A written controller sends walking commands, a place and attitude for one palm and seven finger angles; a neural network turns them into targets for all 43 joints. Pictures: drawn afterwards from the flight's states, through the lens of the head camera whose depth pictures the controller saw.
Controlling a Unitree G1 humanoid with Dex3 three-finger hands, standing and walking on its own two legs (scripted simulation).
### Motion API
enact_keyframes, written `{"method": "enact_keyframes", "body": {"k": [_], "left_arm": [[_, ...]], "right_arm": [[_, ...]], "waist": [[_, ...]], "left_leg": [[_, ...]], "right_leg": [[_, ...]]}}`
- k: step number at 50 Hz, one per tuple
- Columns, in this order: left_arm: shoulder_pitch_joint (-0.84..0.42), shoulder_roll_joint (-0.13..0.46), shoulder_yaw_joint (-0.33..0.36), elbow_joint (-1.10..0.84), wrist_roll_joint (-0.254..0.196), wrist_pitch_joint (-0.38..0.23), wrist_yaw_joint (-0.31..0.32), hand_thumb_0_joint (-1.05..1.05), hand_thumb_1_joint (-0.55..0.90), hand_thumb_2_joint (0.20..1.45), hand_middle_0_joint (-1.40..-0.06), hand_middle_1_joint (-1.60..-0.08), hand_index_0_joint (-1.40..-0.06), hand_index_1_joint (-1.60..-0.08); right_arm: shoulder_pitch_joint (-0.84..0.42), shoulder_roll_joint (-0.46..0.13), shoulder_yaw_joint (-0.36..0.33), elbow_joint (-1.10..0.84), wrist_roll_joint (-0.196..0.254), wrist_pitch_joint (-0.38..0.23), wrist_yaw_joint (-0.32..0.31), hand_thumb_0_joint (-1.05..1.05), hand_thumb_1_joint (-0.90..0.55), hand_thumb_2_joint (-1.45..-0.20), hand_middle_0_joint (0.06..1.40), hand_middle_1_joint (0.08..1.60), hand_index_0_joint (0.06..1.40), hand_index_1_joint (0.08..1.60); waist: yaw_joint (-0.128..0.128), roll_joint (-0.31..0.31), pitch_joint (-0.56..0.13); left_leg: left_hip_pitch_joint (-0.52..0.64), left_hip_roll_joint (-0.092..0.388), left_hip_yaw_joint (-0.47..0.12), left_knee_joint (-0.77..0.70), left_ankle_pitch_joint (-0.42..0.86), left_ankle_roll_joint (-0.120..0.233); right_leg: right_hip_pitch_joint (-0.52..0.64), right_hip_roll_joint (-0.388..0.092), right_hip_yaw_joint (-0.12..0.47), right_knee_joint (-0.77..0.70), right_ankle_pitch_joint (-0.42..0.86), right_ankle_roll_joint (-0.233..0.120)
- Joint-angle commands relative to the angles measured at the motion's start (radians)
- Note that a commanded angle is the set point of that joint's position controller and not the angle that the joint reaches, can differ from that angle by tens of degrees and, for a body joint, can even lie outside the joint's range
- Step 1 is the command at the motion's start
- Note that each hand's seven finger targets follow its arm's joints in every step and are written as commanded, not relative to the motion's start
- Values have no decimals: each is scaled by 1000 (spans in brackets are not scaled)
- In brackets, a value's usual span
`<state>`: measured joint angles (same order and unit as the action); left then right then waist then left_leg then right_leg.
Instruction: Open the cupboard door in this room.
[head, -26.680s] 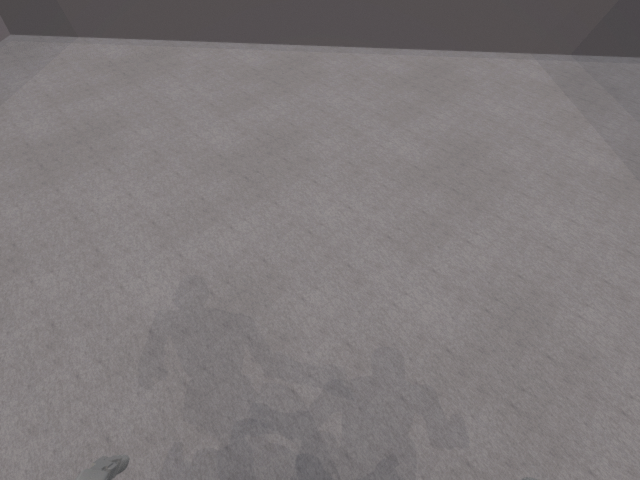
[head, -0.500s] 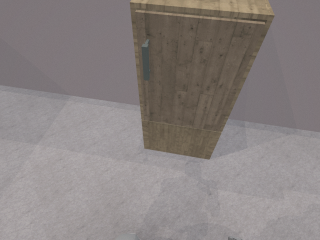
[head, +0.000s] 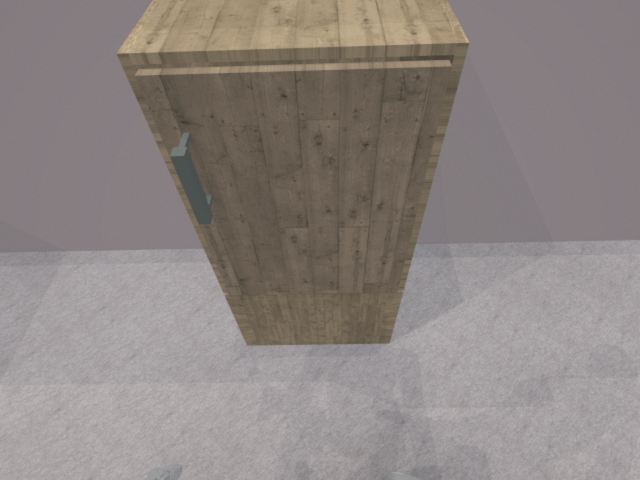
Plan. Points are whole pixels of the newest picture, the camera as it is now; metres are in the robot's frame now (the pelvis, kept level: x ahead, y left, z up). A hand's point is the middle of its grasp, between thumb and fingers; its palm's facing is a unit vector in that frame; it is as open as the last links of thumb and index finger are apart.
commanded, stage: come to a stop and stand still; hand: left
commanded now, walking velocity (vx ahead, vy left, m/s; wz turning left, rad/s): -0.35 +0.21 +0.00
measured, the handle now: (196, 180) +0.55 +0.23 +0.04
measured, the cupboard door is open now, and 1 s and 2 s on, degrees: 0 0 0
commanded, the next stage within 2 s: look again from close up in 1.30 s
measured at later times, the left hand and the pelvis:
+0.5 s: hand out of the picture +0.04 +0.25 -0.17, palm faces +0.10 -0.97 -0.21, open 7.3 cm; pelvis +0.00 +0.05 +0.01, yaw +1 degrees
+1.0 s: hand out of the picture -0.01 +0.17 -0.15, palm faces +0.02 -0.98 -0.22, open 7.3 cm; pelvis -0.04 +0.00 +0.02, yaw +0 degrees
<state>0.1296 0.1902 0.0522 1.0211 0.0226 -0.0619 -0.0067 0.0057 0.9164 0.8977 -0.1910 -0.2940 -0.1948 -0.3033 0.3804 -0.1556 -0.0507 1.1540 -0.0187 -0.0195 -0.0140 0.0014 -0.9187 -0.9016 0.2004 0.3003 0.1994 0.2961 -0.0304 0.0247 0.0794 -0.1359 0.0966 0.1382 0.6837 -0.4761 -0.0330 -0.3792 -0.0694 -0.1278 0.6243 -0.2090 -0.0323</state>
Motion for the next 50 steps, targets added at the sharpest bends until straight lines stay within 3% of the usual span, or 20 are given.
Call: {"method": "enact_keyframes", "body": {"k": [1,5,10,15,17,18,19,20,21,25,29,36,39,41,42,43,44,46,47,50], "left_arm": [[166,168,18,18,-8,6,36,0,900,900,-200,-300,-200,-300],[77,154,18,-20,-2,38,51,0,900,900,-200,-300,-200,-300],[72,164,38,-41,1,60,54,0,900,900,-200,-300,-200,-300],[34,175,47,-69,10,72,51,0,900,900,-200,-300,-200,-300],[25,175,44,-71,5,78,49,0,900,900,-200,-300,-200,-300],[31,154,40,-70,-1,84,47,0,900,900,-200,-300,-200,-300],[76,98,27,-74,-8,92,42,0,900,900,-200,-300,-200,-300],[84,56,15,-82,-13,100,42,0,900,900,-200,-300,-200,-300],[78,77,17,-85,-8,104,46,0,900,900,-200,-300,-200,-300],[139,102,30,-12,-2,110,24,0,900,900,-200,-300,-200,-300],[146,98,25,-1,0,101,13,0,900,900,-200,-300,-200,-300],[96,47,0,-7,-4,88,6,0,900,900,-200,-300,-200,-300],[176,25,-8,37,-12,81,12,0,900,900,-200,-300,-200,-300],[242,43,-10,69,-9,71,19,0,900,900,-200,-300,-200,-300],[254,85,-5,73,-3,65,26,0,900,900,-200,-300,-200,-300],[219,129,-4,67,-4,62,30,0,900,900,-200,-300,-200,-300],[166,148,-8,46,-9,62,31,0,900,900,-200,-300,-200,-300],[113,124,-7,40,-8,56,36,0,900,900,-200,-300,-200,-300],[112,95,-16,44,-11,55,36,0,900,900,-200,-300,-200,-300],[159,52,-30,65,-22,44,36,0,900,900,-200,-300,-200,-300]], "right_arm": [[9,-34,1,-69,20,9,-15,0,-900,-900,200,300,200,300],[-15,-42,-3,-61,21,49,-13,0,-900,-900,200,300,200,300],[-81,-68,-22,-113,10,69,-4,0,-900,-900,200,300,200,300],[-118,-70,-25,-154,13,57,0,0,-900,-900,200,300,200,300],[-84,-71,-23,-145,13,47,0,0,-900,-900,200,300,200,300],[-59,-87,-24,-138,12,37,1,0,-900,-900,200,300,200,300],[-73,-152,-35,-151,3,26,-1,0,-900,-900,200,300,200,300],[-106,-225,-45,-185,-5,25,-5,0,-900,-900,200,300,200,300],[-154,-224,-37,-203,-6,28,-8,0,-900,-900,200,300,200,300],[-261,-166,-16,-212,-8,17,-27,0,-900,-900,200,300,200,300],[-168,-171,-27,-184,-2,10,-32,0,-900,-900,200,300,200,300],[-75,-179,-43,-131,-8,10,-30,0,-900,-900,200,300,200,300],[-107,-177,-41,-117,-5,16,-22,0,-900,-900,200,300,200,300],[-114,-149,-36,-106,6,18,-19,0,-900,-900,200,300,200,300],[-115,-100,-26,-109,13,20,-15,0,-900,-900,200,300,200,300],[-134,-48,-8,-122,15,25,-11,0,-900,-900,200,300,200,300],[-146,-45,-1,-126,8,28,-3,0,-900,-900,200,300,200,300],[-119,-49,-3,-98,-4,38,-2,0,-900,-900,200,300,200,300],[-89,-48,1,-78,-5,34,-4,0,-900,-900,200,300,200,300],[-21,-42,14,-33,2,15,-13,0,-900,-900,200,300,200,300]], "waist": [[64,-167,-131],[43,-128,-108],[56,-195,-115],[43,-246,-134],[15,-211,-138],[-1,-145,-145],[12,94,-136],[6,297,-88],[16,216,-50],[56,164,-38],[17,108,-103],[-31,132,-121],[5,159,-122],[40,81,-105],[44,-36,-85],[33,-186,-29],[30,-198,10],[18,-261,65],[9,-225,93],[8,-83,40]], "left_leg": [[-222,-6,-123,325,-117,5],[-215,-29,-129,292,-31,-7],[-262,-60,-125,303,28,-25],[-196,-61,-112,109,59,-20],[-74,-66,-82,-103,220,-18],[19,-42,-94,-228,335,-12],[51,104,-261,-327,455,27],[-83,284,-453,-436,572,113],[-207,305,-435,-447,518,170],[-147,180,-302,-467,263,148],[33,188,-303,-467,274,153],[112,206,-321,-428,399,182],[9,161,-281,-423,302,149],[-109,96,-226,-357,248,89],[-202,35,-158,-274,174,42],[-239,-34,-94,-222,103,7],[-194,-36,-93,-191,102,7],[-133,-29,-102,-149,168,11],[-119,-27,-108,-154,229,14],[-60,-6,-138,-257,404,20]], "right_leg": [[270,-350,296,-254,779,-174],[195,-297,185,-238,720,-148],[200,-284,171,-236,671,-150],[195,-255,160,-208,536,-134],[139,-217,138,-151,384,-84],[75,-177,123,-89,236,-42],[-25,-71,69,24,-58,16],[-59,33,53,197,-368,64],[9,23,144,291,-377,52],[-60,37,188,423,-203,66],[-130,32,173,409,-165,83],[-40,18,116,109,-279,77],[113,39,71,-81,-207,61],[276,30,69,-309,-12,54],[321,-65,182,-372,-58,25],[232,-174,299,-444,-189,-26],[111,-222,323,-490,-309,-59],[-7,-163,294,-495,-361,-58],[-2,-140,261,-463,-271,-55],[89,-71,175,-343,-40,-18]]}}
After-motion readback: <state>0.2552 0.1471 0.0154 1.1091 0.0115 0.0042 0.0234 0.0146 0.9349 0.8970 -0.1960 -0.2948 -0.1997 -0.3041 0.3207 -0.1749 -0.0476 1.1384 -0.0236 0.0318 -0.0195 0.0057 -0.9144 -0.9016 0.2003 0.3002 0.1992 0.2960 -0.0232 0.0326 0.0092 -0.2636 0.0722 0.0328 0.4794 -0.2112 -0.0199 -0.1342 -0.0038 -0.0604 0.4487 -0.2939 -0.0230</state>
